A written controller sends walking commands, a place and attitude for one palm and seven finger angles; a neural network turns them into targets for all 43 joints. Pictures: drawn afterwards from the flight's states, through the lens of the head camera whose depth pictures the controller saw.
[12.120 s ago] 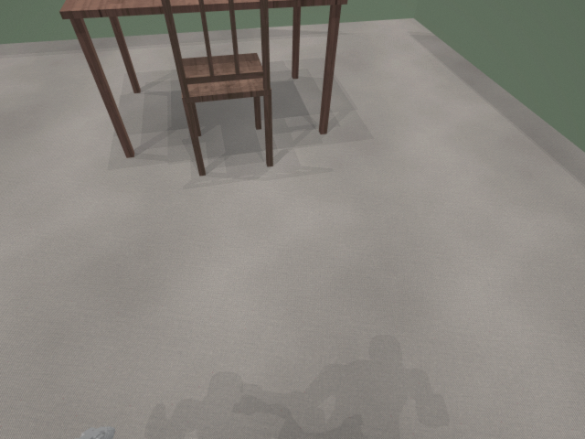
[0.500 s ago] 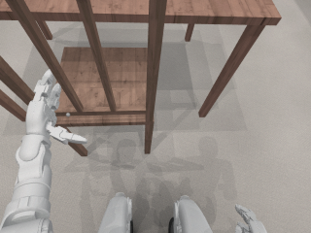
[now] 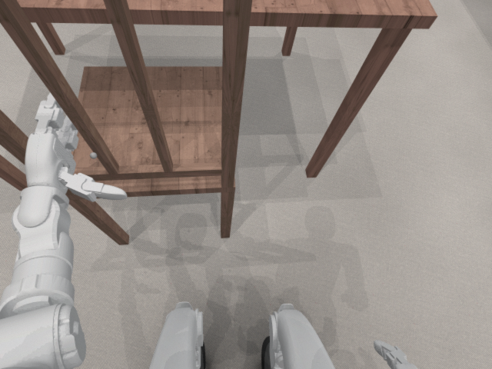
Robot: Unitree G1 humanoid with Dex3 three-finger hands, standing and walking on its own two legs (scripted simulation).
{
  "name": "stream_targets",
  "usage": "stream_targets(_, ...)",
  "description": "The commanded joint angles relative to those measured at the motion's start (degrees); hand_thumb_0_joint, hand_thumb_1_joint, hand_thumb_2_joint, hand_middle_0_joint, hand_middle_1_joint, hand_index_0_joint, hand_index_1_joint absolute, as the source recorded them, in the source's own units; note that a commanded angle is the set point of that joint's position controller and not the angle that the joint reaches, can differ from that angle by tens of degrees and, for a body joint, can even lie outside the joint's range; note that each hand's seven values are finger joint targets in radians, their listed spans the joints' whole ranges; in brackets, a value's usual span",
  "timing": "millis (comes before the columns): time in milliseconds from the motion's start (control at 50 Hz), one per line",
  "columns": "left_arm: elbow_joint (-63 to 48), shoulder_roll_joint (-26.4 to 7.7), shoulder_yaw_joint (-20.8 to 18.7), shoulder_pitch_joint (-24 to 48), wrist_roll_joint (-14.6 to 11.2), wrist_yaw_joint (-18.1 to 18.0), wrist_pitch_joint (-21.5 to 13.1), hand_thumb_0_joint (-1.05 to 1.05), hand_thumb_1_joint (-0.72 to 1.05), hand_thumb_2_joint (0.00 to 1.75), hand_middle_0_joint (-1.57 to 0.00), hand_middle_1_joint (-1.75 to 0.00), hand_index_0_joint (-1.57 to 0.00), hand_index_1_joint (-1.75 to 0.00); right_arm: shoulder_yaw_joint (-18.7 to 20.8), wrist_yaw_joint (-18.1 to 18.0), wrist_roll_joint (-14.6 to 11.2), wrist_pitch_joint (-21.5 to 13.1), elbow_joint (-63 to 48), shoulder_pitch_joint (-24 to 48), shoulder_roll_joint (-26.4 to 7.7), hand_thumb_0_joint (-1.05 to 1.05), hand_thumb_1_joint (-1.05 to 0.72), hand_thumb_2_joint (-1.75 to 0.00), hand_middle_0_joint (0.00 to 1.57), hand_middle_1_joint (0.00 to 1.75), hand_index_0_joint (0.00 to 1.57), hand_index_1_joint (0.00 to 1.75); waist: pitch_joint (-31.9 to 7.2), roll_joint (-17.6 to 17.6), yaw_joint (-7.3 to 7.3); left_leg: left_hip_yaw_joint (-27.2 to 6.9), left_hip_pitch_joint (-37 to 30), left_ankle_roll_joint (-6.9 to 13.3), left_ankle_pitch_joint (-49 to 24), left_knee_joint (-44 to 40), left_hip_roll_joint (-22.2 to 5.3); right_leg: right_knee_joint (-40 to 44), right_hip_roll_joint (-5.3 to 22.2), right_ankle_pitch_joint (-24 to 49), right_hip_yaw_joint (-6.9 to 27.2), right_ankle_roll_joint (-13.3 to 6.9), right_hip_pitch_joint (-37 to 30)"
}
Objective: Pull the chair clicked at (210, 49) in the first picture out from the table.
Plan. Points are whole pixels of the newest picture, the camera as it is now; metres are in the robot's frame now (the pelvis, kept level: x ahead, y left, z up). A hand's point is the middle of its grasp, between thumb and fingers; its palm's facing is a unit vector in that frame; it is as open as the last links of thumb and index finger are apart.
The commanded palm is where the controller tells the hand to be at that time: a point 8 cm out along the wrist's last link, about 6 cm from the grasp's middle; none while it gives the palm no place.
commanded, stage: push the fingers through the gap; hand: left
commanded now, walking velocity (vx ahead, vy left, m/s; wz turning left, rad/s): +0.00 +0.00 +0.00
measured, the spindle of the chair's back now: (73, 108) +0.49 +0.25 +0.07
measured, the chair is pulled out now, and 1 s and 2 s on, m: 0.00 0.00 0.01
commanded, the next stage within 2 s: hook a spindle and tug to test in 0.64 s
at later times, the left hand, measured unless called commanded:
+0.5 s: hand (96, 141) +0.46 +0.23 +0.03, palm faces +0.07 -1.00 -0.03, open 16.9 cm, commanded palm +0.44 +0.27 +0.03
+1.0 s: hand (103, 140) +0.47 +0.22 +0.03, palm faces +0.08 -1.00 -0.04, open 16.2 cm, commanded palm +0.44 +0.27 +0.03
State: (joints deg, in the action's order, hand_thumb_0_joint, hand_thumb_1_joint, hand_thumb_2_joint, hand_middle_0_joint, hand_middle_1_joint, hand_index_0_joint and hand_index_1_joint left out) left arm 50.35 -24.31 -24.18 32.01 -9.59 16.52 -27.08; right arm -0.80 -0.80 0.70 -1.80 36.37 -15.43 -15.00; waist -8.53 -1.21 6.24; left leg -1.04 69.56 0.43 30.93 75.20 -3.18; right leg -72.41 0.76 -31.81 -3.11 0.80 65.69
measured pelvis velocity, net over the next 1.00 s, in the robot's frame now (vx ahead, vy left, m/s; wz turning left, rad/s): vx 0.00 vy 0.00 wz -0.01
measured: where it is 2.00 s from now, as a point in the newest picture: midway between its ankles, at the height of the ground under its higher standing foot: outside the picture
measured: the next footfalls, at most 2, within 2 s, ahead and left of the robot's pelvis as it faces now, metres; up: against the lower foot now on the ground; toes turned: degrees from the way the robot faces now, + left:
none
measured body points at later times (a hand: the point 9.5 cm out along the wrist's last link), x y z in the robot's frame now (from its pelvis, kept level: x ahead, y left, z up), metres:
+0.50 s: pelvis +0.00 +0.01 +0.00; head +0.15 +0.03 +0.42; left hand +0.45 +0.29 +0.03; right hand +0.05 -0.26 -0.11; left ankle +0.03 +0.11 -0.61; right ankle +0.02 -0.13 -0.61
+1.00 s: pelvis +0.00 +0.00 +0.00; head +0.15 +0.03 +0.42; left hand +0.46 +0.28 +0.03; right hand +0.07 -0.27 -0.12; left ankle +0.03 +0.11 -0.61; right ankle +0.02 -0.13 -0.61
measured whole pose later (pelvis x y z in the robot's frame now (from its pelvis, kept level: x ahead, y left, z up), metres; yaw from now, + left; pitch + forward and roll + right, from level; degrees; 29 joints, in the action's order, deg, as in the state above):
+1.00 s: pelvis +0.00 +0.00 +0.00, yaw +0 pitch +26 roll -4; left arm 57.0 -25.8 -23.9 38.7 -7.0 14.1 -28.9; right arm -1.2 0.4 1.4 3.4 35.8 -15.4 -14.8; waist -8.4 -1.2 7.6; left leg -1.3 71.1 0.6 31.2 75.8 -3.3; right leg -72.4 0.5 -31.7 -3.2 1.0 66.9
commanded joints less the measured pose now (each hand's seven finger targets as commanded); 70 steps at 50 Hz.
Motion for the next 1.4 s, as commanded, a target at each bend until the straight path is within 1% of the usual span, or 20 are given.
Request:
stream_targets(0,-9.30,-15.05,-2.68,22.54,-0.19,0.45,-4.57,0.00,-0.50,0.30,-0.06,-0.08,-0.06,-0.08,3.95,-0.95,0.10,-0.88,-3.16,-6.86,-10.41,0.00,-0.90,-0.90,0.20,0.30,0.20,0.30,-26.22,-6.03,0.80,-1.78,-23.17,0.80,-18.95,-7.82,1.41,9.22,-2.06,14.45,0.69,-2.18,-7.49)
stream_targets(100,-6.98,-17.79,-4.59,23.04,0.38,0.93,-4.43,0.00,-0.50,0.30,-0.06,-0.08,-0.06,-0.08,3.81,-0.76,0.33,0.15,-3.12,-7.64,-10.76,0.00,-0.90,-0.90,0.20,0.30,0.20,0.30,-28.67,-6.94,0.43,-1.99,-23.92,0.68,-21.62,-7.29,1.30,8.43,-2.16,16.33,0.61,-2.28,-7.85)
stream_targets(180,-5.57,-17.06,-3.42,26.75,0.73,0.93,-4.16,0.00,-0.50,0.30,-0.06,-0.08,-0.06,-0.08,3.73,-0.58,0.36,1.01,-2.91,-8.05,-10.98,0.00,-0.90,-0.90,0.20,0.30,0.20,0.30,-28.05,-7.08,1.54,-2.36,-24.07,0.81,-20.88,-7.04,1.13,8.47,-2.27,15.06,0.34,-2.14,-5.59)
stream_targets(240,-5.11,-20.66,-6.12,26.95,1.32,0.52,-4.25,0.00,-0.50,0.30,-0.06,-0.08,-0.06,-0.08,3.60,-0.55,0.63,1.63,-3.00,-8.67,-11.18,0.00,-0.90,-0.90,0.20,0.30,0.20,0.30,-29.33,-7.29,0.72,-2.52,-23.63,0.73,-21.74,-6.90,1.08,7.96,-2.42,15.83,0.34,-2.29,-7.05)
stream_targets(300,-7.90,-18.18,-4.43,24.19,1.16,0.41,-4.51,0.00,-0.50,0.30,-0.06,-0.08,-0.06,-0.08,3.77,0.07,0.66,2.19,-3.68,-8.77,-10.92,0.00,-0.90,-0.90,0.20,0.30,0.20,0.30,-32.01,-9.69,0.15,-2.95,-27.99,0.30,-25.84,-7.44,0.90,7.94,-2.51,17.74,-0.04,-2.44,-6.65)
stream_targets(400,-8.56,-15.35,-2.49,23.29,0.64,-0.23,-3.52,0.00,-0.50,0.30,-0.06,-0.08,-0.06,-0.08,3.91,0.42,0.30,2.96,-3.78,-8.43,-10.83,0.00,-0.90,-0.90,0.20,0.30,0.20,0.30,-29.31,-8.00,1.08,-3.12,-27.45,0.33,-23.44,-8.69,0.77,9.08,-2.63,16.06,-0.41,-2.21,-6.03)
stream_targets(520,-8.00,-17.08,-3.86,24.47,1.62,-2.11,-4.93,0.00,-0.50,0.30,-0.06,-0.08,-0.06,-0.08,3.71,0.27,0.71,3.15,-3.24,-8.58,-10.70,0.00,-0.90,-0.90,0.20,0.30,0.20,0.30,-27.32,-7.49,1.18,-3.05,-26.43,0.19,-21.88,-9.01,0.82,9.21,-2.68,14.87,-0.41,-2.32,-6.04)
stream_targets(560,-7.71,-15.61,-2.42,26.34,1.75,-2.20,-5.68,0.00,-0.50,0.30,-0.06,-0.08,-0.06,-0.08,3.65,0.28,0.80,3.08,-3.13,-8.55,-10.55,0.00,-0.90,-0.90,0.20,0.30,0.20,0.30,-26.47,-7.57,1.96,-3.10,-26.51,0.26,-20.90,-9.02,0.82,9.25,-2.70,14.13,-0.44,-2.34,-5.12)
stream_targets(620,-7.71,-14.86,-1.95,23.90,1.97,-2.04,-6.20,0.00,-0.50,0.30,-0.06,-0.08,-0.06,-0.08,3.76,0.50,0.80,3.32,-3.58,-8.23,-10.46,0.00,-0.90,-0.90,0.20,0.30,0.20,0.30,-28.20,-9.19,0.97,-3.13,-28.71,-0.13,-22.53,-9.36,0.91,9.30,-2.69,14.63,-0.55,-2.57,-5.52)
stream_targets(660,-7.12,-13.23,-0.42,23.97,1.87,-1.77,-6.02,0.00,-0.50,0.30,-0.06,-0.08,-0.06,-0.08,3.83,0.63,0.76,3.48,-3.45,-8.38,-10.49,0.00,-0.90,-0.90,0.20,0.30,0.20,0.30,-27.74,-9.33,1.54,-3.49,-29.37,-0.20,-23.27,-9.31,0.71,8.95,-2.71,14.72,-0.81,-2.69,-4.36)
stream_targets(720,-3.48,-15.16,-2.37,23.76,1.77,-1.89,-5.00,0.00,-0.50,0.30,-0.06,-0.08,-0.06,-0.08,3.72,0.55,0.61,4.05,-3.44,-8.14,-10.80,0.00,-0.90,-0.90,0.20,0.30,0.20,0.30,-24.90,-5.98,1.39,-3.13,-25.26,0.17,-20.32,-9.25,0.96,9.37,-2.63,13.96,-0.62,-2.46,-5.47)
stream_targets(820,-6.12,-16.55,-3.09,25.60,2.14,-2.40,-6.06,0.00,-0.50,0.30,-0.15,-0.35,-0.15,-0.35,3.71,0.38,0.71,4.19,-3.85,-7.94,-10.58,0.00,-0.90,-0.90,0.20,0.30,0.20,0.30,-28.10,-7.72,1.01,-2.71,-26.34,0.24,-22.45,-8.46,1.11,8.82,-2.53,15.95,-0.06,-2.45,-6.68)
stream_targets(860,-6.77,-14.07,-0.98,26.87,2.04,-2.33,-6.41,0.00,-0.50,0.30,-0.18,-0.46,-0.18,-0.46,3.67,0.53,0.75,4.19,-3.89,-7.80,-10.24,0.00,-0.90,-0.90,0.20,0.30,0.20,0.30,-27.95,-8.14,1.69,-2.81,-26.94,0.31,-22.79,-8.18,1.13,8.69,-2.56,16.02,-0.09,-2.47,-5.87)
stream_targets(960,-5.18,-14.34,-0.91,27.99,2.04,-2.29,-5.94,0.00,-0.50,0.30,-0.27,-0.74,-0.27,-0.74,3.53,0.27,0.69,4.18,-3.66,-7.71,-10.40,0.00,-0.90,-0.90,0.20,0.30,0.20,0.30,-27.39,-8.21,2.07,-2.35,-25.10,0.55,-20.64,-7.88,1.29,8.89,-2.45,15.26,0.26,-2.33,-6.00)
stream_targets(1020,-4.11,-17.31,-2.92,28.47,2.49,-2.22,-5.51,0.00,-0.50,0.30,-0.32,-0.90,-0.32,-0.90,3.41,-0.01,0.64,4.38,-3.41,-7.90,-10.55,0.00,-0.90,-0.90,0.20,0.30,0.20,0.30,-28.09,-6.23,1.97,-2.13,-22.83,0.76,-20.08,-7.40,1.32,8.70,-2.44,15.80,0.59,-2.09,-7.77)
stream_targets(1120,-6.27,-16.61,-2.79,27.07,1.68,-1.55,-5.47,0.00,-0.22,0.42,-0.41,-1.18,-0.41,-1.18,3.55,0.11,0.70,4.25,-3.45,-8.07,-10.42,0.00,-0.90,-0.90,0.20,0.30,0.20,0.30,-30.94,-7.60,1.47,-2.20,-25.69,0.65,-23.62,-7.22,1.19,8.57,-2.54,18.50,0.48,-2.18,-8.73)
stream_targets(1180,-3.68,-16.63,-3.01,25.80,1.50,-1.25,-4.61,0.00,-0.05,0.49,-0.46,-1.34,-0.46,-1.34,3.43,0.10,0.47,4.35,-3.31,-8.18,-10.44,0.00,-0.90,-0.90,0.20,0.30,0.20,0.30,-27.80,-6.49,1.64,-2.03,-22.95,0.75,-21.99,-7.37,1.19,8.64,-2.52,17.79,0.51,-2.10,-8.41)
stream_targets(1220,-6.13,-15.74,-2.15,25.67,1.51,-1.24,-4.58,0.00,0.06,0.54,-0.50,-1.45,-0.50,-1.45,3.54,0.25,0.46,4.36,-3.82,-8.15,-10.22,0.00,-0.90,-0.90,0.20,0.30,0.20,0.30,-29.63,-7.71,1.29,-1.88,-24.42,0.76,-22.78,-7.63,1.27,8.80,-2.52,18.35,0.59,-2.11,-9.09)
stream_targets(1320,-5.87,-15.22,-1.86,25.80,1.50,-1.72,-4.75,0.00,0.34,0.66,-0.50,-1.45,-0.50,-1.45,3.58,0.28,0.48,4.20,-3.34,-8.11,-10.16,0.00,-0.90,-0.90,0.20,0.30,0.20,0.30,-27.77,-6.63,2.07,-1.95,-24.01,0.74,-21.68,-7.77,1.18,9.20,-2.57,17.28,0.46,-2.00,-8.08)
stream_targets(1380,-7.20,-16.00,-2.53,25.73,1.53,-1.88,-5.33,0.00,0.51,0.73,-0.50,-1.45,-0.50,-1.45,3.69,0.17,0.55,4.08,-3.51,-8.31,-10.32,0.00,-0.90,-0.90,0.20,0.30,0.20,0.30,-29.53,-7.94,1.46,-2.07,-25.39,0.59,-22.80,-7.89,1.14,8.81,-2.50,17.67,0.45,-2.13,-8.11)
